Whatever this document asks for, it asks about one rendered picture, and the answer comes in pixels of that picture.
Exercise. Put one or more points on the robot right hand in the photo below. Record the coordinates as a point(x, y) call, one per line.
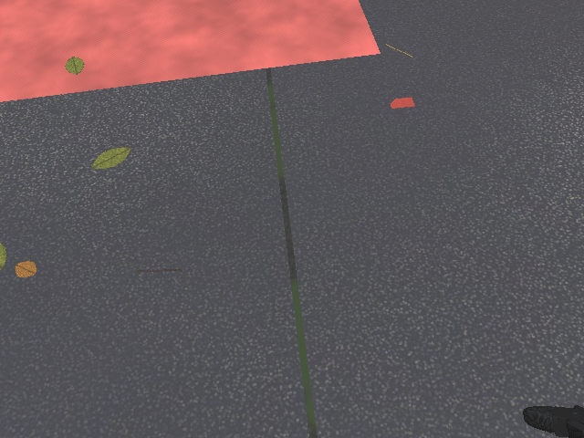
point(564, 422)

